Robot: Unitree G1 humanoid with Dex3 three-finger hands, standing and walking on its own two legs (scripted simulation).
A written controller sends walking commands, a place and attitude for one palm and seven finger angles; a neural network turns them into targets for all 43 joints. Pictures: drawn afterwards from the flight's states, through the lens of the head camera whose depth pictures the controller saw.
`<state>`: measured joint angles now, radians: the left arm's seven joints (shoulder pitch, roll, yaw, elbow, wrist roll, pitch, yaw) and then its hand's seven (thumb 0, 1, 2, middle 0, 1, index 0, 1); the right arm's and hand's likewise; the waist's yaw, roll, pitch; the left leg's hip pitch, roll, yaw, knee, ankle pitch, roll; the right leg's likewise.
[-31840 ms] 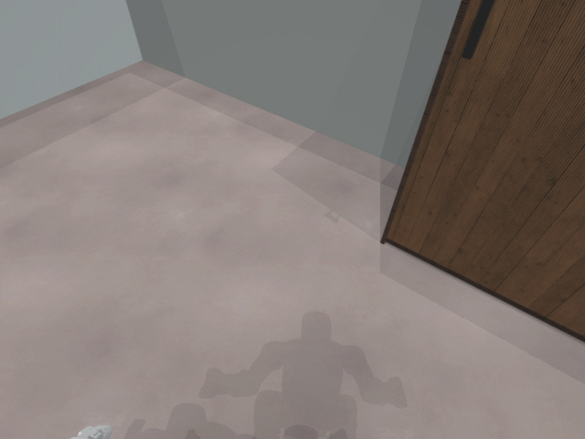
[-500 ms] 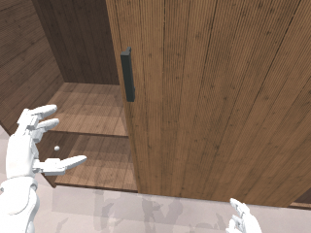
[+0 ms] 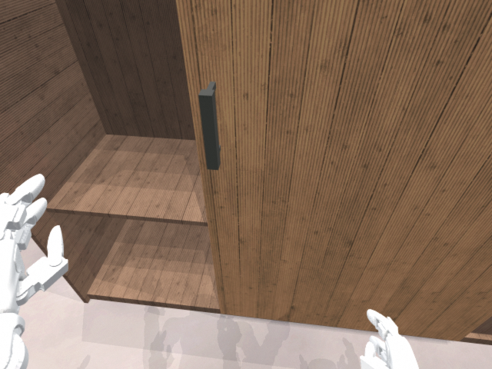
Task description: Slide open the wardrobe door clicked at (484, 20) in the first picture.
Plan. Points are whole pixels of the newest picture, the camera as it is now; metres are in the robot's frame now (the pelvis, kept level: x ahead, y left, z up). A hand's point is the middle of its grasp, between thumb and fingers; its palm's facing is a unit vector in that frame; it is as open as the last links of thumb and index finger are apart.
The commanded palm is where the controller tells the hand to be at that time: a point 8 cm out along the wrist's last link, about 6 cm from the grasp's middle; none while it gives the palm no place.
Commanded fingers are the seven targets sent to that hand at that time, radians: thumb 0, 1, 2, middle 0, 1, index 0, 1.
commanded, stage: draw the hand back to the body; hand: left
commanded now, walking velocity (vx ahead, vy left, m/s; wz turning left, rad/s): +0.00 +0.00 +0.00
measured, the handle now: (212, 126) +0.49 +0.14 +0.17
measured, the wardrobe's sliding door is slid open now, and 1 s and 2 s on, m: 0.58 0.58 0.58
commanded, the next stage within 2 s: step back with the hand held close in 0.26 s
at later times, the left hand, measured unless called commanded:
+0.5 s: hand (61, 251) +0.19 +0.27 +0.17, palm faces +0.48 -0.79 -0.38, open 7.4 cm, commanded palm +0.14 +0.29 +0.17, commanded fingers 0.00 0.90 0.90 -0.20 -0.30 -0.20 -0.30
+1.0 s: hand (7, 304) +0.12 +0.30 +0.15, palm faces +0.47 -0.76 -0.45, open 7.4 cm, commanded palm +0.06 +0.33 +0.17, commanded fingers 0.00 0.90 0.90 -0.20 -0.30 -0.20 -0.30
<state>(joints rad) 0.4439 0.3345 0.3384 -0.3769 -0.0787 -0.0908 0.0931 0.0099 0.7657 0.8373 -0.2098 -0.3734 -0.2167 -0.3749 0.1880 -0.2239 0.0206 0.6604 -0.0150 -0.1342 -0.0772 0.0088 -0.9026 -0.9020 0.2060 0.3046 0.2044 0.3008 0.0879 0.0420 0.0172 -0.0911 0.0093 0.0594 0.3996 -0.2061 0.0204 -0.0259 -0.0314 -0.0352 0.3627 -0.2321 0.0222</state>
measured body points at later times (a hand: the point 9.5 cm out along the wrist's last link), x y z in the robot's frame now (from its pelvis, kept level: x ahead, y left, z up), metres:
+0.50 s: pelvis -0.01 -0.01 +0.00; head -0.03 -0.02 +0.45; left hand +0.16 +0.31 +0.19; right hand +0.18 -0.23 -0.08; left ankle +0.02 +0.10 -0.74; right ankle -0.01 -0.13 -0.74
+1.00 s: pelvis -0.07 +0.02 -0.02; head -0.06 +0.04 +0.43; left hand +0.09 +0.33 +0.18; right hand +0.10 -0.21 -0.09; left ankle +0.02 +0.10 -0.74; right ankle -0.01 -0.13 -0.74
